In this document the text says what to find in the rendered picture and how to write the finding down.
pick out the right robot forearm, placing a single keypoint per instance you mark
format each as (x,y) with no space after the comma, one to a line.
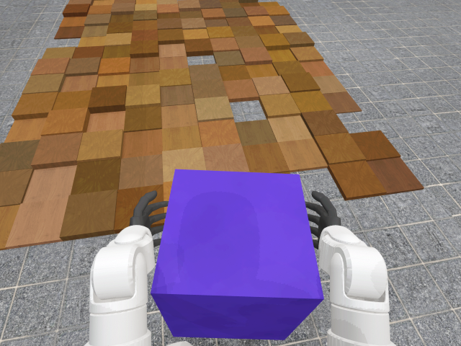
(358,290)

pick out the carton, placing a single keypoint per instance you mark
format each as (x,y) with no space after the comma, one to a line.
(236,258)

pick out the left robot forearm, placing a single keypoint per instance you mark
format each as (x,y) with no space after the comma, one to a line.
(118,293)

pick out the right robot hand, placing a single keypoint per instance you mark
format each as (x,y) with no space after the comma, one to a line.
(327,213)

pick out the left robot hand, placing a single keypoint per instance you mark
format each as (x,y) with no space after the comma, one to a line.
(143,210)

